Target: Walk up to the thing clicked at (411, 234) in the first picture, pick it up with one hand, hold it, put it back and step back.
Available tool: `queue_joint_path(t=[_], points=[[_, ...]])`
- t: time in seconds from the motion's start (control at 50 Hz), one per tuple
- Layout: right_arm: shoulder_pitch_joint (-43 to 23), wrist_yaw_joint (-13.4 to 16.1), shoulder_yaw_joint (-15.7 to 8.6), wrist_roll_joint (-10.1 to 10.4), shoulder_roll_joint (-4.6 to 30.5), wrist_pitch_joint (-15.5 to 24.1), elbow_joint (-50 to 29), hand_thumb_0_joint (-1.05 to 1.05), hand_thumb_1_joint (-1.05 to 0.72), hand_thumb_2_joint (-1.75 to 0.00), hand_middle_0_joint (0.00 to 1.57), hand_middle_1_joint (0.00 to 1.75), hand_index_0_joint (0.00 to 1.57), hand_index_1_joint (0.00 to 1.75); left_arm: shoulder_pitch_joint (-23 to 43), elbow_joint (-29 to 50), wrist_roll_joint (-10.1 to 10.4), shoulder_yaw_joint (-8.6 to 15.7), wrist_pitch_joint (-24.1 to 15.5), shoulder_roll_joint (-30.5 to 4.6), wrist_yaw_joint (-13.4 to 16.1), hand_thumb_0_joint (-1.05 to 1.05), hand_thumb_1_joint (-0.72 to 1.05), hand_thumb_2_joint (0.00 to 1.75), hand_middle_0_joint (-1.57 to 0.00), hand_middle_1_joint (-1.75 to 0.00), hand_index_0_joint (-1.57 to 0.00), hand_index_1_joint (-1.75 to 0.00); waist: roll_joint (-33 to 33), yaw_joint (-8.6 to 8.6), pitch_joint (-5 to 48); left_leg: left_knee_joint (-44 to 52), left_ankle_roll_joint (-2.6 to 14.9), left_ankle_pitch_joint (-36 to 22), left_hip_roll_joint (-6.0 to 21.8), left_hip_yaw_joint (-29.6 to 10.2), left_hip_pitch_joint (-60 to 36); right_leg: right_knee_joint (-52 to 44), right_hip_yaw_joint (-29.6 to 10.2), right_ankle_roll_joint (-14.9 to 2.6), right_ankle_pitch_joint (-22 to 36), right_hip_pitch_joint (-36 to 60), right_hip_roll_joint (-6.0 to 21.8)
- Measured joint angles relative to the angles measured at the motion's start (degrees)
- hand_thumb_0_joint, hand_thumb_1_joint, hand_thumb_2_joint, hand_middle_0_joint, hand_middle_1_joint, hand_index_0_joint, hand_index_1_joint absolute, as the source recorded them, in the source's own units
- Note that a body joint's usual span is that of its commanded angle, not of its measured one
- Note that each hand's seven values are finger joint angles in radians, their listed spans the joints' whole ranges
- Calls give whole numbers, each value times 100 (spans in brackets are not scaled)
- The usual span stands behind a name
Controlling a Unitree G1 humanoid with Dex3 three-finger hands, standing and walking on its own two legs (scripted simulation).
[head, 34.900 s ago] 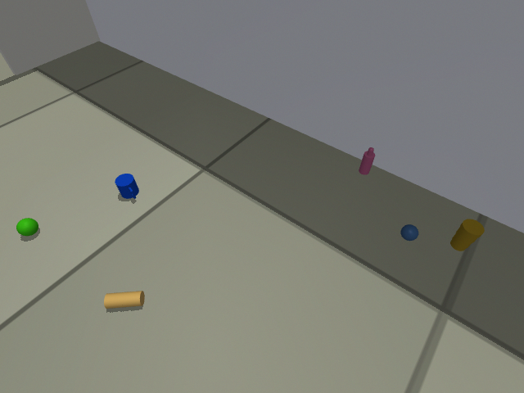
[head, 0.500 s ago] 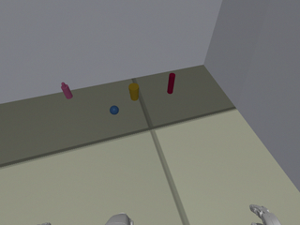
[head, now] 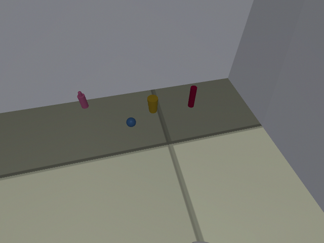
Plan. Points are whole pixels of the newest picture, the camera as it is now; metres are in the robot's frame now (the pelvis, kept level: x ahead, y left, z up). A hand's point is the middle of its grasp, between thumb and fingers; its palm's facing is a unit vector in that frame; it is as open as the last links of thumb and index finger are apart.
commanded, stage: step back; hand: left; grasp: from above
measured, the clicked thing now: (131, 122) +1.05 +0.24 -0.73
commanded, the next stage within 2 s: stand in 0.50 s
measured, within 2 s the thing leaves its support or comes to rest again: neither
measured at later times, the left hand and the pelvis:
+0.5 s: hand out of the picture +0.14 +0.26 -0.14, palm faces +0.05 -0.93 -0.35, open 7.4 cm; pelvis +0.04 +0.00 +0.00, yaw +2 degrees
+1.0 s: hand out of the picture +0.10 +0.26 -0.14, palm faces +0.01 -0.94 -0.34, open 7.4 cm; pelvis +0.03 +0.01 +0.02, yaw +1 degrees
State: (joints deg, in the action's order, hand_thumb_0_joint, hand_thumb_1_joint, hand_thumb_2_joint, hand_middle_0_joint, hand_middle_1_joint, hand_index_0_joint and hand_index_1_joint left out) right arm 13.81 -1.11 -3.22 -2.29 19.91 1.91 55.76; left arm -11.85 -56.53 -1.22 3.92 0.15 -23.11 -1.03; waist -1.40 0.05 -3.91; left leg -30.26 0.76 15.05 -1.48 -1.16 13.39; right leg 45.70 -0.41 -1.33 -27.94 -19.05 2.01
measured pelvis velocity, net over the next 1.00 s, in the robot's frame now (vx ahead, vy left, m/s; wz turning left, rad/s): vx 0.03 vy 0.01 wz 0.02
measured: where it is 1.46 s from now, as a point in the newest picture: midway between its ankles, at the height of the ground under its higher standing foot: outside the picture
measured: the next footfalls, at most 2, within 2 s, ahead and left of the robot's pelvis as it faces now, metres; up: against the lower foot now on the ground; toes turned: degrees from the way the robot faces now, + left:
none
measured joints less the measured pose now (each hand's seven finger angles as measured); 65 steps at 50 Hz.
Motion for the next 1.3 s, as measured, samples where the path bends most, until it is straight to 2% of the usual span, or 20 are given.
queue_joint_path(t=[0.04,0.08,0.1,0.16,0.2,0.26,0.3,0.36,0.5,0.74,1.3], points=[[-51,11,17,9,23,-43,-7,1,-90,-90,21,30,21,30,99,-5,5,9,-51,16,6,1,90,90,-20,-30,-20,-30,47,45,-11,-89,-66,72,48,-38,7,-568,53,27,314,120,-3],[-118,34,39,65,69,-126,25,1,-90,-90,21,30,21,30,218,-31,-11,15,-124,62,50,1,90,90,-20,-30,-20,-30,153,40,-37,-369,-154,251,137,-98,76,-1203,128,63,1186,345,-83],[-162,57,46,103,100,-178,66,1,-90,-90,21,30,21,30,275,-46,-38,12,-160,122,80,1,90,90,-20,-30,-20,-30,270,44,-47,-555,-145,337,205,-199,137,-1238,206,74,1298,393,-162],[-240,119,65,146,103,-263,185,1,-90,-90,21,30,20,30,380,-54,-68,-49,-189,229,82,1,90,90,-20,-30,-20,-30,282,-35,40,-1214,-113,1172,71,-323,348,-1141,231,34,1100,398,-121],[-280,120,73,155,143,-241,242,1,-90,-90,21,30,20,30,446,-58,-70,-95,-198,311,93,1,90,90,-20,-30,-20,-30,286,-59,63,-1325,-95,1269,54,-261,380,-1157,240,46,1046,438,-51],[-350,113,71,128,194,-175,337,1,-91,-90,21,30,20,30,559,-85,-55,-148,-202,381,87,1,90,90,-21,-30,-21,-30,305,-45,50,-664,-76,832,159,-83,183,-1122,295,95,966,469,24],[-422,124,50,88,184,-136,417,1,-91,-90,20,30,20,30,643,-109,-13,-162,-168,380,85,1,90,90,-21,-30,-21,-30,268,-24,-11,-168,-139,82,164,-17,-2,-1006,312,148,871,472,84],[-536,107,74,83,106,-136,547,1,-91,-90,20,30,20,30,702,-196,67,-174,-105,370,98,1,90,90,-21,-30,-21,-30,192,-55,-24,-93,-185,145,160,39,-92,-1180,265,198,922,587,92],[-860,104,145,127,-33,-174,694,1,-90,-90,21,30,20,30,796,-436,87,-173,-99,278,129,1,90,90,-21,-30,-20,-30,136,-36,-5,81,-151,145,231,53,-246,-1657,266,235,1130,865,14],[-1142,73,246,166,-64,-88,790,1,-90,-90,21,30,20,30,822,-813,72,-311,-71,313,67,1,90,90,-20,-30,-20,-30,88,-88,5,948,-88,-293,161,141,-717,-2526,200,327,1595,1312,71],[-728,18,262,147,16,-152,1020,1,-90,-90,21,30,20,30,514,-896,48,-374,-87,296,38,1,90,90,-20,-30,-20,-30,168,-8,119,1255,-138,-600,189,126,-753,-2705,214,274,1830,1292,39]])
